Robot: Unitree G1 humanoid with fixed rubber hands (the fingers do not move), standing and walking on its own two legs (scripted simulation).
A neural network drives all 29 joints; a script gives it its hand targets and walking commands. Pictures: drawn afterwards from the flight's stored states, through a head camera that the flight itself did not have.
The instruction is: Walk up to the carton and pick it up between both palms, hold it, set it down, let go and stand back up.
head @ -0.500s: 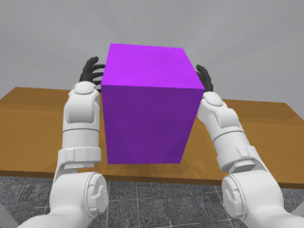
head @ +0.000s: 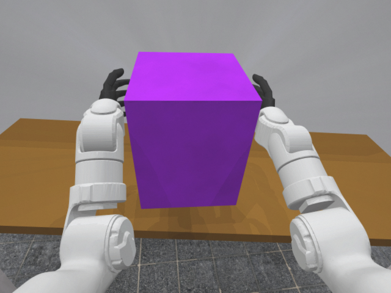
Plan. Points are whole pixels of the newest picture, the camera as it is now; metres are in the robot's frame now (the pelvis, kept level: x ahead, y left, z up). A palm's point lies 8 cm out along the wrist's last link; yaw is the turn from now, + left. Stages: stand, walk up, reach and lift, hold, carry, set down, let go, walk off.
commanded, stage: reach and lift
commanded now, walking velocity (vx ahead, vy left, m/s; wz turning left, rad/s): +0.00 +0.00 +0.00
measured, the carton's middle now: (188, 129) +0.39 +0.00 +0.21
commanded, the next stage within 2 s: hold in 0.50 s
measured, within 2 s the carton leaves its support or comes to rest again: neither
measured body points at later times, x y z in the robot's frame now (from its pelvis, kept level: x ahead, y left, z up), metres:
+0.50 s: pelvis +0.00 +0.00 +0.00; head -0.08 +0.02 +0.44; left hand +0.39 +0.15 +0.29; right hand +0.39 -0.15 +0.29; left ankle +0.02 +0.11 -0.75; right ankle -0.01 -0.11 -0.75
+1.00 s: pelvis +0.00 +0.00 +0.00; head -0.10 +0.01 +0.44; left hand +0.38 +0.15 +0.31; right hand +0.38 -0.15 +0.32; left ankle +0.02 +0.12 -0.75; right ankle -0.01 -0.11 -0.75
